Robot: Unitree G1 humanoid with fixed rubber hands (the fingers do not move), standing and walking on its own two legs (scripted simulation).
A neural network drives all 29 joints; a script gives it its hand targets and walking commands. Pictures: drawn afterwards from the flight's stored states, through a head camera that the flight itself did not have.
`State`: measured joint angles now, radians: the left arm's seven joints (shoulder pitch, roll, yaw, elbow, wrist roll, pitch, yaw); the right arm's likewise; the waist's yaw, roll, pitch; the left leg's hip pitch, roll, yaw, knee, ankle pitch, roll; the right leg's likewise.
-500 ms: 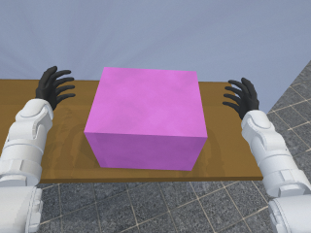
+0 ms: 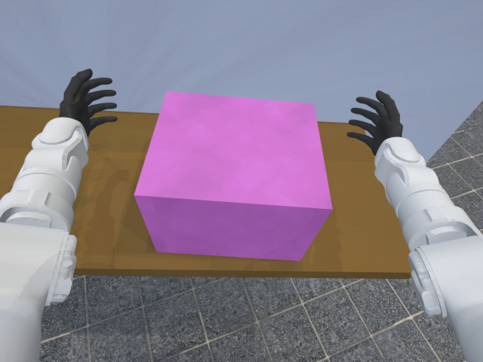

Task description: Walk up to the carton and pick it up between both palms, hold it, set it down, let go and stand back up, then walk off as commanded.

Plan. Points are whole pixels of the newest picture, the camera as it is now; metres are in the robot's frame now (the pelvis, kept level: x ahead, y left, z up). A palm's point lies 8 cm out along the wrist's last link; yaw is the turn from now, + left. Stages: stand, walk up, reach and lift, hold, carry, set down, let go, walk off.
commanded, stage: reach and lift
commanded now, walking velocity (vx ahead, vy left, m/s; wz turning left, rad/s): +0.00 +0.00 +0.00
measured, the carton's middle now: (234, 178) +0.46 +0.01 +0.00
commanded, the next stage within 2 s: none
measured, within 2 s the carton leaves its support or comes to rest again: neither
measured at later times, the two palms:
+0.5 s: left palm (103, 167) +0.46 +0.25 +0.04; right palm (351, 180) +0.44 -0.21 +0.03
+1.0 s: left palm (114, 161) +0.46 +0.23 +0.05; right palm (341, 171) +0.45 -0.19 +0.04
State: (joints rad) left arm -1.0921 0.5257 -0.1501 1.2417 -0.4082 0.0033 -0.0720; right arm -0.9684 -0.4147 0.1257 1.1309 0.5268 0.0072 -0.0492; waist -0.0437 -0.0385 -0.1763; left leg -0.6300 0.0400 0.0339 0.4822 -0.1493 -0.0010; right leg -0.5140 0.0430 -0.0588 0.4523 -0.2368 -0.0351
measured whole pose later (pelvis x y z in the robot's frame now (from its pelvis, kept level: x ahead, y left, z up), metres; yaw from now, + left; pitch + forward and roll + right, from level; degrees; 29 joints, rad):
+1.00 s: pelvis +0.00 +0.01 -0.03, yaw +0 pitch +26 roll -2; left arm -1.05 0.37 -0.11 1.39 -0.33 -0.29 -0.03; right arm -0.96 -0.27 0.11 1.27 0.42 -0.25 -0.07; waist -0.04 -0.01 -0.27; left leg -0.92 0.03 0.02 0.68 -0.22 0.00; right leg -0.80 0.03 -0.08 0.67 -0.32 -0.03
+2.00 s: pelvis +0.00 +0.02 +0.00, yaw +0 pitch +22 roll -2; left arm -1.01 0.23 0.22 1.38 0.05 -0.39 -0.01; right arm -0.89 -0.16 -0.42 1.20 -0.10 -0.30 -0.02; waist -0.03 -0.02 -0.16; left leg -0.73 0.02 0.04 0.49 -0.14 0.02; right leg -0.61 0.02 -0.05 0.46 -0.23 -0.01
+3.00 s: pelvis +0.01 +0.01 +0.01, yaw +1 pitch +16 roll -1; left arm -0.74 0.17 0.10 1.18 -0.04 -0.34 0.01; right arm -0.61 -0.12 -0.30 1.03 -0.09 -0.32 -0.06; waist 0.00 -0.02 -0.19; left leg -0.53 0.02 0.03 0.33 -0.08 0.01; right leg -0.42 0.03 -0.06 0.30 -0.17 -0.02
